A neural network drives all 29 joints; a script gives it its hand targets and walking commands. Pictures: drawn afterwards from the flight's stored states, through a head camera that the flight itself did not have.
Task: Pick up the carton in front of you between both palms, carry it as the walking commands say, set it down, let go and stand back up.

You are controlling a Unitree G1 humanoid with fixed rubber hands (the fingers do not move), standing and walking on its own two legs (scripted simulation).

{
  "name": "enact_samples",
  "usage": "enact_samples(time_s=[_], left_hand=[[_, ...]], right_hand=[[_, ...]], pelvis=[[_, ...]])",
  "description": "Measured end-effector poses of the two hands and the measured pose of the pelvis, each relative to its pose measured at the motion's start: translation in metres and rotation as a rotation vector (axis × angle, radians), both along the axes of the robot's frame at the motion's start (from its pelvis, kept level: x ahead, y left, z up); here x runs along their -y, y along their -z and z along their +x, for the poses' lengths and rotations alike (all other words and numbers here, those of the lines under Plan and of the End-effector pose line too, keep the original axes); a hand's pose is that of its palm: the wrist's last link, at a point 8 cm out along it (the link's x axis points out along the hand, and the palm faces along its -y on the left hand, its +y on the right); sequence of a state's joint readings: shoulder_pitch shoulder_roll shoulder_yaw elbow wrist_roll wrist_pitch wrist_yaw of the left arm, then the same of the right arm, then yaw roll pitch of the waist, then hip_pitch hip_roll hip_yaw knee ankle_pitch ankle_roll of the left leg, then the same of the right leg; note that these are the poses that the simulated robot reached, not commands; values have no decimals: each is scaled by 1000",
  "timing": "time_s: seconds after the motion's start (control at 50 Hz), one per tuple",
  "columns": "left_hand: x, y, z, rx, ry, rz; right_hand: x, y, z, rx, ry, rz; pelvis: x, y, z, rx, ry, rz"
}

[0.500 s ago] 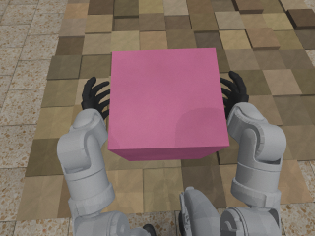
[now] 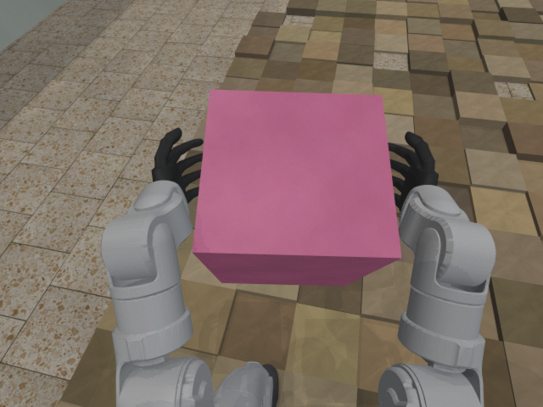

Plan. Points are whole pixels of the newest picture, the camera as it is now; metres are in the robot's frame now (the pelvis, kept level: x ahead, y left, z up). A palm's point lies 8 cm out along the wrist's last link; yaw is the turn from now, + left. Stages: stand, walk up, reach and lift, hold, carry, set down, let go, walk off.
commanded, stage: carry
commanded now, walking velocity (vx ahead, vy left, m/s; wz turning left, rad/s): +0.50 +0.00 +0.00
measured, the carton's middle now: (288, 204) +0.37 +0.05 +0.08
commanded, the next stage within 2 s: none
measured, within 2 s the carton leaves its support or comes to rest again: neither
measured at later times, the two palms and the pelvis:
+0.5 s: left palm (241, 87) +0.61 +0.16 +0.10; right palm (405, 97) +0.60 -0.14 +0.11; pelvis +0.28 +0.03 +0.00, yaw -2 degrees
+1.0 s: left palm (250, 27) +0.82 +0.17 +0.12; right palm (387, 42) +0.79 -0.13 +0.11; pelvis +0.58 +0.04 +0.02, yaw -4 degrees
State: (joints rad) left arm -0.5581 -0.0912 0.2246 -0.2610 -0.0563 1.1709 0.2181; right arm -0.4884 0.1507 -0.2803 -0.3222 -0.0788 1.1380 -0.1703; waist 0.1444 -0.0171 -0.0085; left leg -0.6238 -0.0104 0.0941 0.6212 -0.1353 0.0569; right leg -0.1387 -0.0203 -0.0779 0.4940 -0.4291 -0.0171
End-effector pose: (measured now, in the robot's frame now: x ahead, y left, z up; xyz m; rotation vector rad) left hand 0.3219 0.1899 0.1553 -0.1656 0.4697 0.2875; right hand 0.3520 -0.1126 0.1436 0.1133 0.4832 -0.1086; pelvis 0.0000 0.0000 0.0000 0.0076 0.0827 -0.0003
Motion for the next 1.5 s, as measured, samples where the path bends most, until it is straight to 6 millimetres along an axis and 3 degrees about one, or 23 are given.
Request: enact_samples(time_s=[0.08, 0.18, 0.24, 0.32, 0.46, 0.56, 0.66, 0.76, 0.92, 1.08, 1.18, 1.3, 1.5], left_hand=[[10, -1, 81, 30, 149, 8], [41, 18, 147, -119, 269, -23], [53, 31, 175, -175, 284, -52], [54, 42, 208, -198, 254, -68], [36, 48, 273, -158, 183, -47], [28, 59, 314, -153, 114, -5], [16, 69, 333, -222, 70, -7], [10, 61, 364, -204, 70, 24], [7, 48, 451, -137, 154, 19], [32, 30, 541, -192, 288, 55], [44, 23, 589, -134, 263, 66], [58, 17, 661, -20, 169, 76], [54, -1, 761, -87, 72, 28]], right_hand=[[8, -8, 44, 30, 61, -45], [36, 9, 73, -126, 190, -35], [46, 17, 91, -179, 247, 1], [48, 22, 127, -202, 270, 27], [33, 32, 223, -174, 165, 24], [25, 52, 284, -166, 80, 27], [13, 61, 317, -232, 16, -5], [6, 53, 354, -209, -31, -45], [4, 36, 417, -143, 48, -62], [26, 28, 467, -207, 170, -24], [39, 17, 528, -147, 150, -14], [55, 13, 627, -27, 61, -10], [51, -1, 749, -95, -9, 15]], pelvis=[[-22, 19, 56, 26, 47, 0], [-42, 7, 102, -2, 55, -27], [-49, -2, 128, -12, 59, -36], [-50, -12, 167, -18, 49, -46], [-33, -9, 248, -25, 49, -30], [-19, 2, 314, -19, 20, -46], [-9, -10, 366, -25, -3, -7], [-13, -16, 422, -22, -10, 11], [-38, -10, 535, 3, 53, 70], [-41, -31, 614, 9, 72, 3], [-24, -26, 672, 29, 68, 5], [8, 2, 743, 41, 21, 5], [25, -22, 835, 12, 5, 25]])
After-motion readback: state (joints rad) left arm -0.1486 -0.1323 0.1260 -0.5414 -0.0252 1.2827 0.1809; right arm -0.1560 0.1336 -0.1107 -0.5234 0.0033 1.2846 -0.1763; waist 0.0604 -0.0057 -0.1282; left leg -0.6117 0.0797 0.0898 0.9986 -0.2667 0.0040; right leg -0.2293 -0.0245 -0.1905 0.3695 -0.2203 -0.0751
